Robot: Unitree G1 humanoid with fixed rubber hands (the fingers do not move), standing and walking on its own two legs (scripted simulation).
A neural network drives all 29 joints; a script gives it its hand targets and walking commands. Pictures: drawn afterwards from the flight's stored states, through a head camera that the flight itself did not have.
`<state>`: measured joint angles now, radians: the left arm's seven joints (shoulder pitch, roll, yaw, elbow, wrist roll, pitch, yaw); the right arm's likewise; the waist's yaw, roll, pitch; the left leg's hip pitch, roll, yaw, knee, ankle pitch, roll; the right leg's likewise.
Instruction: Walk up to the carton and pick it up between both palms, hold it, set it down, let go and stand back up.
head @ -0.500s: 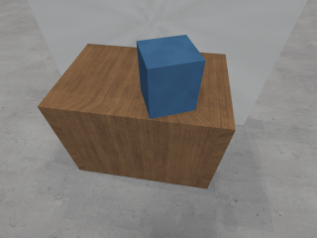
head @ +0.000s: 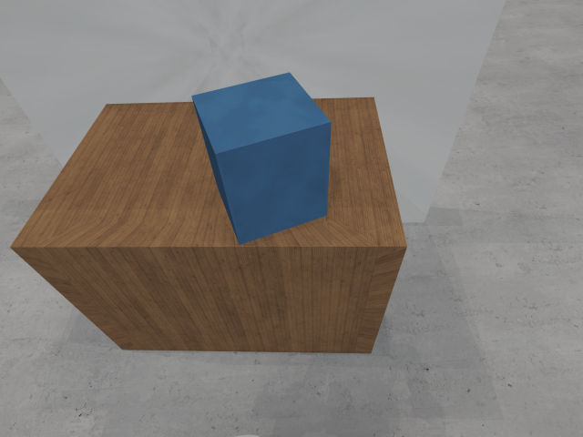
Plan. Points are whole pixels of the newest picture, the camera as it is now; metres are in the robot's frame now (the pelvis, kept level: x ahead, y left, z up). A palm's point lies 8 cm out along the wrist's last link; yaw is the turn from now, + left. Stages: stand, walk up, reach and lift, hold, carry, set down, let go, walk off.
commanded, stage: walk up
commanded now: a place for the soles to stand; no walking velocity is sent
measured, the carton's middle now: (264, 159) +0.65 +0.10 -0.02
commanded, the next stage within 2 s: stand in 1.80 s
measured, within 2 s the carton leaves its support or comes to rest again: neither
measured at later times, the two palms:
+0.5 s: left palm (87, 379) +0.22 +0.36 -0.11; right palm (436, 402) +0.19 -0.18 -0.10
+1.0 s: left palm (135, 298) +0.36 +0.31 -0.09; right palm (431, 361) +0.25 -0.19 -0.11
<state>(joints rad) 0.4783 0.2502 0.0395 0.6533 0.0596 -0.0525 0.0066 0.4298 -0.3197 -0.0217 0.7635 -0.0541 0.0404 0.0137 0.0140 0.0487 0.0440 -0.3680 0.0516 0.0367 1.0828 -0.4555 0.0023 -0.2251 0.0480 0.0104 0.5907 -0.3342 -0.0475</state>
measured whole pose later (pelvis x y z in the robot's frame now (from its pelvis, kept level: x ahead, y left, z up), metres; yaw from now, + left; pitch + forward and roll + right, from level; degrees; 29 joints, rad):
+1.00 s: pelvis +0.22 +0.07 +0.01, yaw -5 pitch -1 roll +1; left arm 0.24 0.28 -0.03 0.71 -0.01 0.00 0.00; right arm 0.34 -0.28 0.03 0.71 0.00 0.01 0.01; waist -0.02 0.01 0.03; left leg -0.20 0.02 0.10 0.52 -0.29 0.01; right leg -0.28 -0.01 -0.02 0.53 -0.23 -0.01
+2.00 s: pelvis +0.22 +0.08 +0.01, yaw -6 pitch -1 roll +0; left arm 0.32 0.27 -0.01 0.78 0.00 0.00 0.01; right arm 0.35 -0.28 0.02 0.80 0.00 0.00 0.00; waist 0.00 0.00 0.02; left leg -0.18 0.03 0.12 0.48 -0.28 0.01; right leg -0.25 0.01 0.00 0.47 -0.20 -0.01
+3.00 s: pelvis +0.23 +0.06 +0.01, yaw -4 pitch -2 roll +0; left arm 0.25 0.10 0.02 0.47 0.04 0.00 0.14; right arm 0.15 -0.32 0.03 0.90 0.17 -0.33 0.20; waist 0.05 -0.02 0.01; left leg -0.12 0.04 0.07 0.42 -0.27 -0.01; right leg -0.17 0.01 -0.05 0.40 -0.20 -0.03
